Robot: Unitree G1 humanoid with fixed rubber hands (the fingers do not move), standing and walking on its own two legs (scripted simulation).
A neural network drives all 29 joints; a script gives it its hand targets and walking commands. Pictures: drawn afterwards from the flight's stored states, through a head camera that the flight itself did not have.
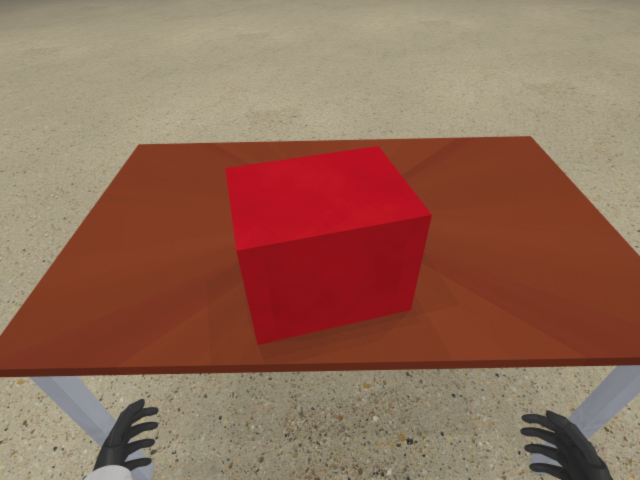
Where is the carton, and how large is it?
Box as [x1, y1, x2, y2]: [225, 146, 431, 344]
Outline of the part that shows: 378,146 225,168 236,250 258,344 410,309 431,214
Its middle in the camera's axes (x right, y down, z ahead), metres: +0.00 +0.01 +0.69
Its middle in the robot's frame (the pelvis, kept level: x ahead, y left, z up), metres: +0.53 +0.02 +0.02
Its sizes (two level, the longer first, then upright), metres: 0.285 0.218 0.224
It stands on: a table, 0.67 m high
